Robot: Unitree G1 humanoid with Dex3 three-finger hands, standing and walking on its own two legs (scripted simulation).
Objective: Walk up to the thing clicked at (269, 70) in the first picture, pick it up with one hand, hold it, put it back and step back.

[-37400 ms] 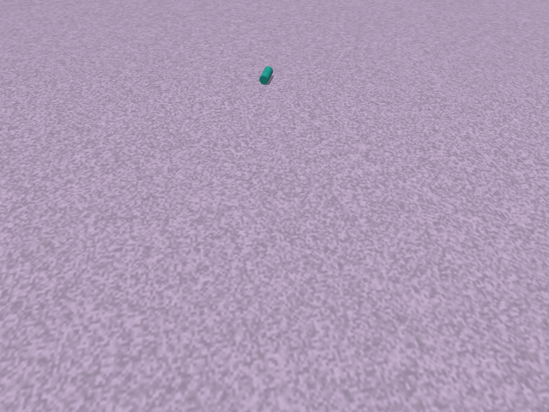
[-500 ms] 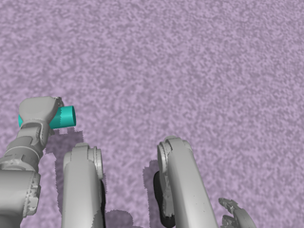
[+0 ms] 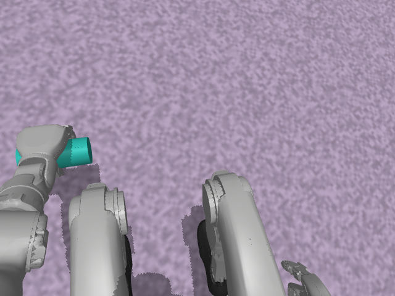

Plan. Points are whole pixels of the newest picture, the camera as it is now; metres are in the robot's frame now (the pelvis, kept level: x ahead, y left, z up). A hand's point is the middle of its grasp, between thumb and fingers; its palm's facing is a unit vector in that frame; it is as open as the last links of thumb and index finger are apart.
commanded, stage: lower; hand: left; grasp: from above
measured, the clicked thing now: (57, 154) +0.41 +0.26 -0.20
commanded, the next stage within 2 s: rest in 0.20 s
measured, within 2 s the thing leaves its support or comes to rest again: rests again in 1.34 s
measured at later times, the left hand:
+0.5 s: hand (66, 159) +0.41 +0.25 -0.24, palm faces -0.47 -0.09 -0.88, open 9.2 cm
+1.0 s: hand (71, 160) +0.42 +0.25 -0.28, palm faces -0.46 -0.11 -0.88, open 9.1 cm
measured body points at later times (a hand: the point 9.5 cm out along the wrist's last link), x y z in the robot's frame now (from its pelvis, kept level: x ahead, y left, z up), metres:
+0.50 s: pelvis +0.01 +0.00 -0.04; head +0.24 +0.06 +0.34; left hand +0.43 +0.25 -0.19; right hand +0.07 -0.27 -0.15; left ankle +0.09 +0.13 -0.31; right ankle +0.10 -0.12 -0.31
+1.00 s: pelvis +0.01 +0.00 -0.06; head +0.25 +0.07 +0.32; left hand +0.44 +0.25 -0.23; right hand +0.05 -0.27 -0.15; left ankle +0.09 +0.13 -0.31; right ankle +0.10 -0.12 -0.31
